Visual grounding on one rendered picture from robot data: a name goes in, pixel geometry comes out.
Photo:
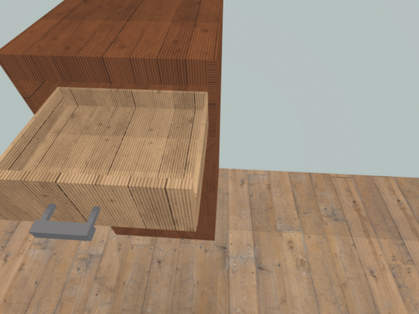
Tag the handle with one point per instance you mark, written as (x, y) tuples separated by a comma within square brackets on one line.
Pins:
[(44, 228)]

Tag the cabinet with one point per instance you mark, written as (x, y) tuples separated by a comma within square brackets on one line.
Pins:
[(129, 44)]

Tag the drawer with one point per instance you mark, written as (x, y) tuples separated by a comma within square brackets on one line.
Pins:
[(137, 154)]

